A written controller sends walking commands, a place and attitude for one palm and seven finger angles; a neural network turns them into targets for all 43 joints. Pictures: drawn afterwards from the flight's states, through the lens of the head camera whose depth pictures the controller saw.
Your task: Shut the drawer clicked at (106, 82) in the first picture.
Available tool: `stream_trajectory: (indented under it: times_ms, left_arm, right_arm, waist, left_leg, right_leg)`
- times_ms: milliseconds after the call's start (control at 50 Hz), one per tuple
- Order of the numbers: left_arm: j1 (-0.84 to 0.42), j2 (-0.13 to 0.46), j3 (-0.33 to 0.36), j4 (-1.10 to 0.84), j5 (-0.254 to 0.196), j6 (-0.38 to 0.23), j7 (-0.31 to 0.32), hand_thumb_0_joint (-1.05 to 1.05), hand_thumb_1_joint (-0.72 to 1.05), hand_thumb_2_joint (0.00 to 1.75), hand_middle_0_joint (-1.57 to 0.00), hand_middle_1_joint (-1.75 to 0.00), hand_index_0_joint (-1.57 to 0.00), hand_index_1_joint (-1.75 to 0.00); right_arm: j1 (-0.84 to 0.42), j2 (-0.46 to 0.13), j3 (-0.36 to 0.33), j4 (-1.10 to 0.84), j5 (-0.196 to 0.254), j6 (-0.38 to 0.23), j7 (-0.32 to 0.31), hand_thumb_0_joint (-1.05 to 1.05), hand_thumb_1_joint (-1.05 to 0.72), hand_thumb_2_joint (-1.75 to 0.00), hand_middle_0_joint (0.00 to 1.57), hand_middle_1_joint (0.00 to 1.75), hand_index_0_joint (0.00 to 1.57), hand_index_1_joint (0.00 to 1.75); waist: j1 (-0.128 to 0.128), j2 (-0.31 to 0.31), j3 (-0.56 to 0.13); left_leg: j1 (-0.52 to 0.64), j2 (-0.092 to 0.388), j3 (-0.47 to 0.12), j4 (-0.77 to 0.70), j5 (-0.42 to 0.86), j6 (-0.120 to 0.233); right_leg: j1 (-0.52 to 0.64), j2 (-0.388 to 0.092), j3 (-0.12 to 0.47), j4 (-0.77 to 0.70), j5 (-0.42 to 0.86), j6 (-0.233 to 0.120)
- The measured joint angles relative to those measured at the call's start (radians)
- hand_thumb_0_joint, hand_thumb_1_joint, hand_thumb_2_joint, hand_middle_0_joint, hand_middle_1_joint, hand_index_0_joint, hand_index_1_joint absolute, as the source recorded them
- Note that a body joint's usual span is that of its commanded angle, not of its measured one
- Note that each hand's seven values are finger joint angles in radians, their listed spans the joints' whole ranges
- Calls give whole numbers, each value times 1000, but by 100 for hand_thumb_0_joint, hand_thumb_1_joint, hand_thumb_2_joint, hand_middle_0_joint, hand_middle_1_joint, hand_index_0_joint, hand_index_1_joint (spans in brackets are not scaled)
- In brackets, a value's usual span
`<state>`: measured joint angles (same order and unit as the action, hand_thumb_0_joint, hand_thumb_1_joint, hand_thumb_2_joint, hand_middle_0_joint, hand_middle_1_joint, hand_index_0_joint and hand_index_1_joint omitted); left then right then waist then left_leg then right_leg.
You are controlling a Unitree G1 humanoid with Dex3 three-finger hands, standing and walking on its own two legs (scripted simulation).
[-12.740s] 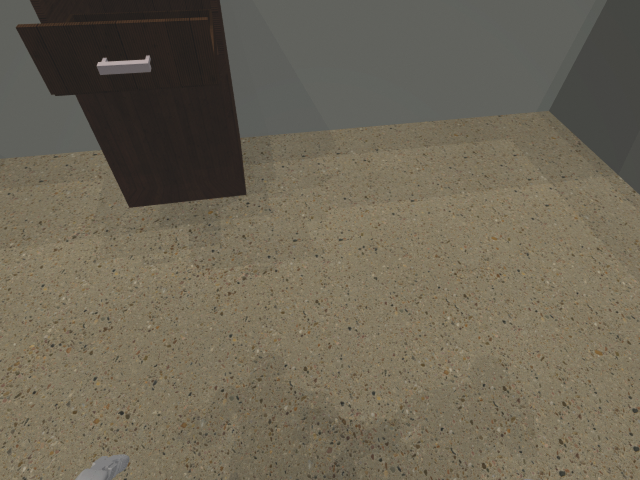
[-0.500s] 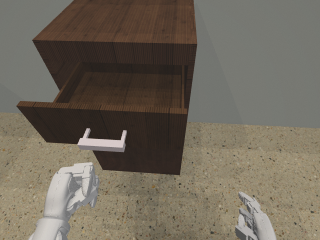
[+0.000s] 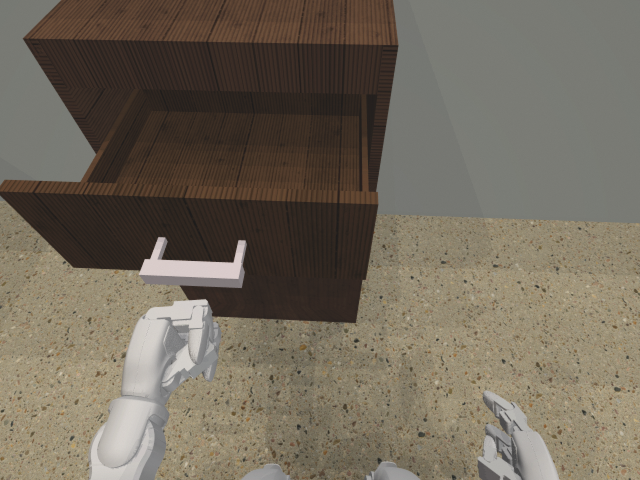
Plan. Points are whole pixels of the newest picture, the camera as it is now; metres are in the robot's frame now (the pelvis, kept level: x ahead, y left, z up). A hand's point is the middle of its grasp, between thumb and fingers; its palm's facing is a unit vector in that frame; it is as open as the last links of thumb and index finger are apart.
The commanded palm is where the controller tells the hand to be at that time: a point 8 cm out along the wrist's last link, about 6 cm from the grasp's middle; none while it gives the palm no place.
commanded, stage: bring the fist close to the handle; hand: left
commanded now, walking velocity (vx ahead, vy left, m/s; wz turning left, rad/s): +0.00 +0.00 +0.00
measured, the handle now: (197, 259) +0.39 +0.18 +0.03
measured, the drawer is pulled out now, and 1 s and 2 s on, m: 0.21 0.21 0.08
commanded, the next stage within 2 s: push the drawer shut in 0.70 s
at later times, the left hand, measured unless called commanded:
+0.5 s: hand (221, 327) +0.29 +0.13 +0.03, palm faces -0.05 -1.00 -0.02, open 3.3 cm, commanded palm +0.27 +0.19 +0.03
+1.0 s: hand (224, 316) +0.31 +0.13 +0.02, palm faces -0.05 -1.00 -0.05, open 3.1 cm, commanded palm +0.30 +0.19 +0.03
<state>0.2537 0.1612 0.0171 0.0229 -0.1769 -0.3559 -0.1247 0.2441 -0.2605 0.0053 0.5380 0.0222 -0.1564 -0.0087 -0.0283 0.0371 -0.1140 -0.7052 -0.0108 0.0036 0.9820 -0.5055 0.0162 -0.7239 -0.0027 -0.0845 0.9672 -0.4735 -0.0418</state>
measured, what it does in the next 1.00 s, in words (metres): stands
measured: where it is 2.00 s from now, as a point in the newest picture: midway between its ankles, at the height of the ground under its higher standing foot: outside the picture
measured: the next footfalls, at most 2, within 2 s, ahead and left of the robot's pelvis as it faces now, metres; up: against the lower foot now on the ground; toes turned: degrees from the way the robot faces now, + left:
none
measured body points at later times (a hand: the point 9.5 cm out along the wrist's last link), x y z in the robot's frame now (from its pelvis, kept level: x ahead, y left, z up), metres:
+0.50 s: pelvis -0.01 +0.01 -0.02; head +0.07 +0.01 +0.42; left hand +0.29 +0.19 +0.03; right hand +0.14 -0.23 -0.12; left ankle -0.01 +0.11 -0.68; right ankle +0.00 -0.09 -0.68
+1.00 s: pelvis -0.02 +0.01 -0.02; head +0.07 +0.01 +0.42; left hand +0.31 +0.19 +0.02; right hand +0.14 -0.24 -0.12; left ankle -0.01 +0.11 -0.68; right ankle +0.00 -0.09 -0.68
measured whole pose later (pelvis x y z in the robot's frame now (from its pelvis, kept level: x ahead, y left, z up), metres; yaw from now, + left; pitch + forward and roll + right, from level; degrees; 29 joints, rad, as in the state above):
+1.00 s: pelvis -0.02 +0.01 -0.02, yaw +0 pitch +17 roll -1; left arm -0.06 0.18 0.02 0.27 -0.14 -0.36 -0.04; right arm 0.22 -0.25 0.01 0.53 0.02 -0.03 -0.01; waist -0.04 0.03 -0.13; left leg -0.87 -0.01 0.01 1.11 -0.53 0.03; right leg -0.89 -0.01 -0.08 1.08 -0.49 -0.03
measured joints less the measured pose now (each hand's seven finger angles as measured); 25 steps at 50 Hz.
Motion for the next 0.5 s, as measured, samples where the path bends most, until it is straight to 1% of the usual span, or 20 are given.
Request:
stream_trajectory:
  times_ms: [60, 100, 200, 260, 340, 420, 500]
  left_arm:
    - [-32, -5, -21, 33, 14, 17, 4, 2, 90, 90, -140, -160, -140, -160]
    - [-52, -4, -16, 49, 19, 15, 20, 2, 90, 90, -140, -160, -140, -160]
    - [-125, 1, 20, 91, 18, -23, 61, 2, 90, 90, -140, -160, -140, -160]
    - [-169, 3, 29, 129, 17, -32, 54, 2, 90, 90, -140, -160, -140, -160]
    - [-209, 2, 10, 186, 21, -11, 28, 2, 90, 90, -140, -160, -140, -160]
    - [-214, -5, -8, 180, 22, 7, 38, 2, 90, 90, -140, -160, -140, -160]
    - [-194, -11, -7, 133, 26, -19, 78, 2, 90, 90, -140, -160, -140, -160]
  right_arm:
    - [-10, 8, 1, -6, -3, 14, -1, 1, -91, -90, 20, 30, 20, 30]
    - [-16, 17, 3, -7, -6, 24, -2, 1, -91, -90, 20, 30, 20, 30]
    - [-22, 27, 7, 0, -12, 40, 4, 1, -90, -90, 20, 30, 20, 30]
    - [-24, 24, 8, 6, -11, 54, 10, 1, -90, -90, 20, 30, 20, 30]
    - [-23, 17, 6, 5, -6, 74, 12, 1, -90, -90, 20, 30, 20, 30]
    - [-21, 18, 1, 0, -5, 88, 5, 1, -91, -90, 20, 30, 20, 30]
    - [-8, 21, -3, -3, -8, 95, 6, 1, -91, -90, 20, 30, 20, 30]
  waist:
    - [-1, -3, -2]
    - [-2, -8, -3]
    - [-1, -13, -12]
    - [1, -10, -21]
    - [0, -4, -24]
    - [-5, -7, -17]
    - [-6, -9, -22]
  left_leg:
    - [-27, -2, 8, 21, -7, 5]
    - [-42, -2, 14, 32, -10, 7]
    - [-87, -2, 14, 69, -20, 9]
    - [-117, -2, 11, 93, -26, 12]
    - [-148, -4, 11, 116, -31, 16]
    - [-157, -3, 19, 122, -31, 20]
    - [-146, -2, 24, 111, -28, 21]
  right_leg:
    - [-31, -3, 8, 24, -5, 4]
    - [-48, -3, 13, 37, -8, 5]
    - [-91, -4, 12, 69, -15, 7]
    - [-117, -6, 9, 87, -19, 9]
    - [-145, -8, 9, 106, -21, 12]
    - [-157, -7, 16, 112, -19, 15]
    - [-150, -6, 22, 103, -15, 17]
